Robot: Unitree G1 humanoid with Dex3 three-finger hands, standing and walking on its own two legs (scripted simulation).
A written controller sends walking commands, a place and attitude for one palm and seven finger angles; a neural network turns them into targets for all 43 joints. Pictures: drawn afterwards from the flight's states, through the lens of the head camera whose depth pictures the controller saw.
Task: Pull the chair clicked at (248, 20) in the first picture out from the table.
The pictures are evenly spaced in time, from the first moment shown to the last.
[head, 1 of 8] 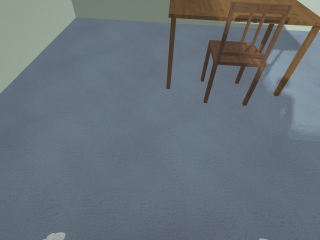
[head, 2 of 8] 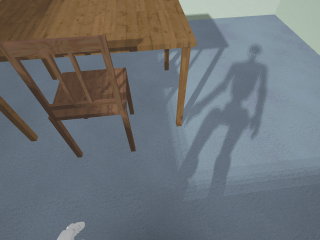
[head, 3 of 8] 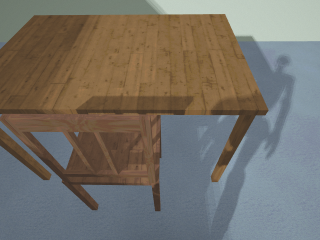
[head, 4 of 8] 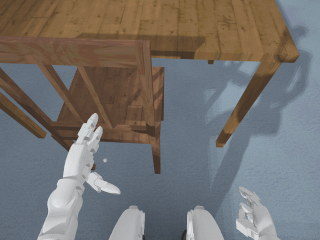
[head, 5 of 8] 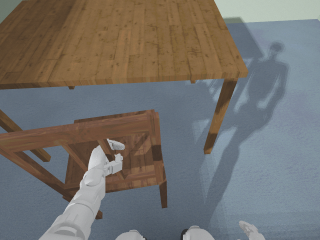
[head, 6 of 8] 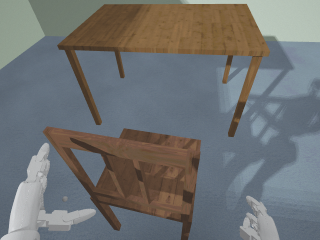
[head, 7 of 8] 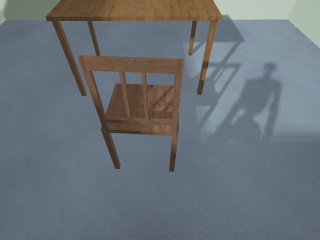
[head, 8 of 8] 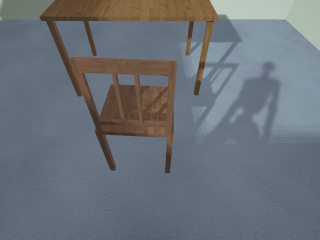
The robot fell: no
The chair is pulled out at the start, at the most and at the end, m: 0.00 0.60 0.60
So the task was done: yes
